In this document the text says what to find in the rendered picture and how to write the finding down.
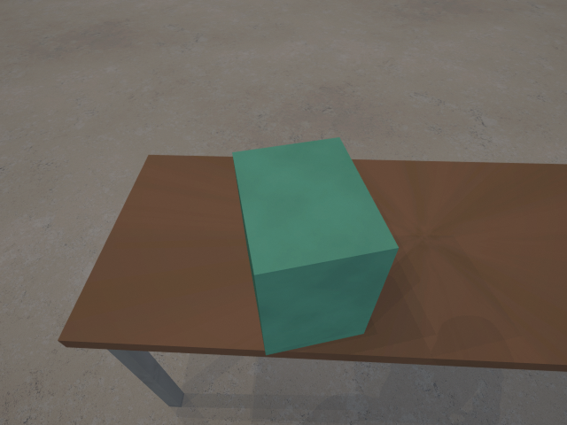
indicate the table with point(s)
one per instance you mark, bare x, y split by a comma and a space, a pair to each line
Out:
479, 279

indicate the carton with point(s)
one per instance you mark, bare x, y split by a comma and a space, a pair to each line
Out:
319, 249

